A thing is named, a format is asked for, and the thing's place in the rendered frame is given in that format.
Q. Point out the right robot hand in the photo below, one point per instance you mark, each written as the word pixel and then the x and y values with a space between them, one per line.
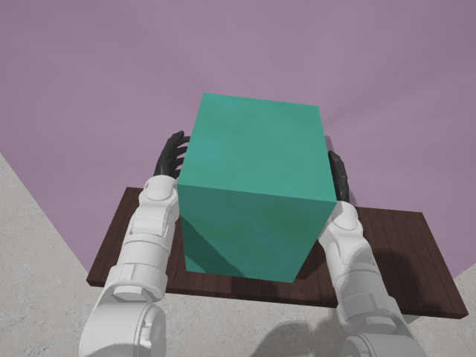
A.
pixel 339 177

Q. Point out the left robot hand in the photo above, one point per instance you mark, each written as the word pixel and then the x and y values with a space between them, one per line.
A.
pixel 168 161

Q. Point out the table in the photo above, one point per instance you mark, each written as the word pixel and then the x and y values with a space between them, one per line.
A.
pixel 412 268

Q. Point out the carton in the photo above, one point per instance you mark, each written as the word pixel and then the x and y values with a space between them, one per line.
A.
pixel 255 188

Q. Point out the robot left upper arm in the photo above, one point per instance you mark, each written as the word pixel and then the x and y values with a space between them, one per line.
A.
pixel 125 330

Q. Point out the left robot forearm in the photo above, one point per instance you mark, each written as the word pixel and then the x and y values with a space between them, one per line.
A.
pixel 139 276

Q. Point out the robot right upper arm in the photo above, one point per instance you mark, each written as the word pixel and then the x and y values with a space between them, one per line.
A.
pixel 380 345

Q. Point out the right robot forearm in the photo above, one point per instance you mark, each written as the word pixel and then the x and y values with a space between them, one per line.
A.
pixel 364 305

